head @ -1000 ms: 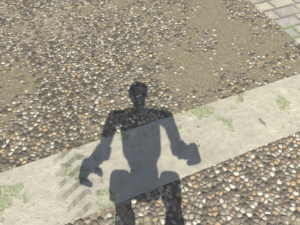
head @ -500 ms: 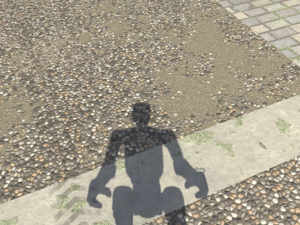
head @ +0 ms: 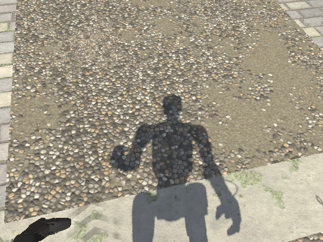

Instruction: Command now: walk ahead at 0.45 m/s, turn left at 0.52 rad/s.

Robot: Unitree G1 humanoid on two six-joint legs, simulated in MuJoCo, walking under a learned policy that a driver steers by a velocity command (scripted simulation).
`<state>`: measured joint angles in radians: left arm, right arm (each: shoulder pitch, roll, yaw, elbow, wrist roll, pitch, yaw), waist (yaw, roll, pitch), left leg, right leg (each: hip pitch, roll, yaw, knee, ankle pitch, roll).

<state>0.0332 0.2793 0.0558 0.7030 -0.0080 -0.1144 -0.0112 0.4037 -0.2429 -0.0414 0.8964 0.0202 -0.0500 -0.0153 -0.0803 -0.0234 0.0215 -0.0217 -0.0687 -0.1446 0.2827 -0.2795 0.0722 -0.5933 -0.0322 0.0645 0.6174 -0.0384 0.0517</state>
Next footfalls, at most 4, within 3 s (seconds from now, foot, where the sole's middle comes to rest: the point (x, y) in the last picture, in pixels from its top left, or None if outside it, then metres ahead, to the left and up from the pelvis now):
0.14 right None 0.27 -0.14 -0.78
0.62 left None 0.45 0.20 -0.78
1.12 right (149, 214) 0.60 0.00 -0.78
1.52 left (90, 222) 0.58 0.24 -0.78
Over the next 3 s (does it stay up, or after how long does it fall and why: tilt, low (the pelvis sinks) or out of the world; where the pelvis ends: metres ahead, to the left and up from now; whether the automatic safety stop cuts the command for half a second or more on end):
stays up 0.59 0.12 -0.01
